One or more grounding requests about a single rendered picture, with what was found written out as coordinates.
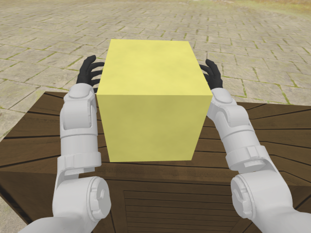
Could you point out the left robot hand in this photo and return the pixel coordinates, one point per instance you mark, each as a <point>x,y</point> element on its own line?
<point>86,75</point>

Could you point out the robot right forearm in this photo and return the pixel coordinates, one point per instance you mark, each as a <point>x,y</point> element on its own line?
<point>244,152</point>

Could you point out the pedestal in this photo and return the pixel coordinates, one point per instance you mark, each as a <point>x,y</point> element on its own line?
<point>191,196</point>

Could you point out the right robot upper arm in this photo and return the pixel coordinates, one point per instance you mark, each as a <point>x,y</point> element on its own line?
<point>263,197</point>

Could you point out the left robot upper arm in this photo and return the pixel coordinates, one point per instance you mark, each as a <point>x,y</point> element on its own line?
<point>78,206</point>

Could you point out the carton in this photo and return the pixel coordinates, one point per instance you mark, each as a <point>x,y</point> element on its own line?
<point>153,100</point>

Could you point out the robot left forearm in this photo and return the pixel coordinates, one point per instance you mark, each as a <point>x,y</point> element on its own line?
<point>78,134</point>

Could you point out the right robot hand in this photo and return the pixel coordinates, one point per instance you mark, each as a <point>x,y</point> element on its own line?
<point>214,77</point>

